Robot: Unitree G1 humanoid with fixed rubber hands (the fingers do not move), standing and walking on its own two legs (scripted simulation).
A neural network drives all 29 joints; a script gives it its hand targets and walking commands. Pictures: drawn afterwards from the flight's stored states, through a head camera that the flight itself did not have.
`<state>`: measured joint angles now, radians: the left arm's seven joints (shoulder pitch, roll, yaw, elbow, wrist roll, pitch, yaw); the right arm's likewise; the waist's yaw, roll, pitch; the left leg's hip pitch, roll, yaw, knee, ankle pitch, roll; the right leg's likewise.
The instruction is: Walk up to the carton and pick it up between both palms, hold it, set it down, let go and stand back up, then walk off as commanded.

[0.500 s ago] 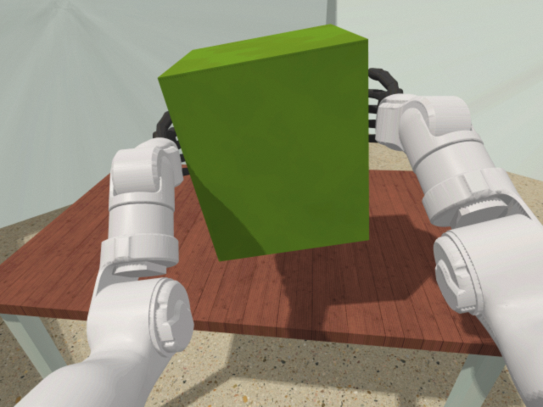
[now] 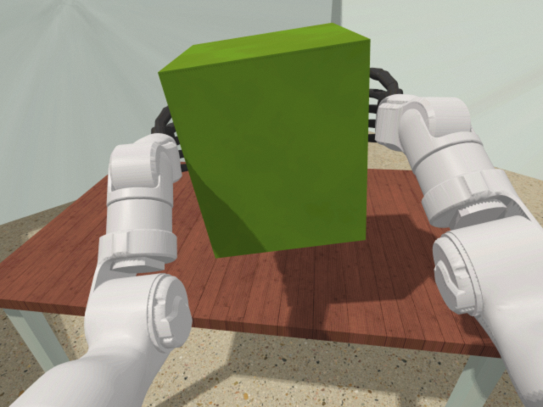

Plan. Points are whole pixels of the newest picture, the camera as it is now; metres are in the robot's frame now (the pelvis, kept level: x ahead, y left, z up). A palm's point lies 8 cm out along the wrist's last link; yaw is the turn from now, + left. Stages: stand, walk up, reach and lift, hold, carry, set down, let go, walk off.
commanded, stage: hold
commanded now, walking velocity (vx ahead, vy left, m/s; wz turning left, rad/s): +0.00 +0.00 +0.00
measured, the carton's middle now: (275, 137) +0.39 +0.00 +0.30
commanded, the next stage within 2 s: set down in 1.02 s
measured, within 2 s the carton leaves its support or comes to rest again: neither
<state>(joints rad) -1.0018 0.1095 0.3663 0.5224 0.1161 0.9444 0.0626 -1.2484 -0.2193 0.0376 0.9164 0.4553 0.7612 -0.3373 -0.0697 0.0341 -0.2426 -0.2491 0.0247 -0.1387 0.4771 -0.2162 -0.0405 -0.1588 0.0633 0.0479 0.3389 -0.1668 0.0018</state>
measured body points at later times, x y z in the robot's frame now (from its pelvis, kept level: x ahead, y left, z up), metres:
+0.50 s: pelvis +0.00 +0.00 +0.00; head -0.10 +0.01 +0.44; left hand +0.38 +0.15 +0.29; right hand +0.38 -0.15 +0.34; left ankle +0.03 +0.14 -0.74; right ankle +0.01 -0.12 -0.74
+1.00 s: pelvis +0.00 +0.00 +0.00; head -0.10 +0.01 +0.44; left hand +0.38 +0.15 +0.30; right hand +0.38 -0.15 +0.34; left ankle +0.03 +0.14 -0.74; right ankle +0.01 -0.12 -0.74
